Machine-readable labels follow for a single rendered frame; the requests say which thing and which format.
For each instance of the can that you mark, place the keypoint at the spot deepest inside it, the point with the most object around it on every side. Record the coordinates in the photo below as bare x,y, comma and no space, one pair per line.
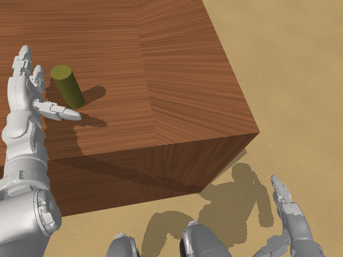
65,81

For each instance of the right robot arm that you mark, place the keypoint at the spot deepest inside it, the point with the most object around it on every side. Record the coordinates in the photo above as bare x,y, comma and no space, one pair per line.
306,248

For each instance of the left robot arm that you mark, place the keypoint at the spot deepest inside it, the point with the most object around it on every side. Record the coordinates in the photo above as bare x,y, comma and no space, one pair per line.
28,211

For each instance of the right robot hand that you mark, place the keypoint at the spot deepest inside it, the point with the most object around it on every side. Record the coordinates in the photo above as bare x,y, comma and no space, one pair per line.
294,223

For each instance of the left robot hand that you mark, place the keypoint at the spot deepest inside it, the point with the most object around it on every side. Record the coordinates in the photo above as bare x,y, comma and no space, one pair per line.
24,91

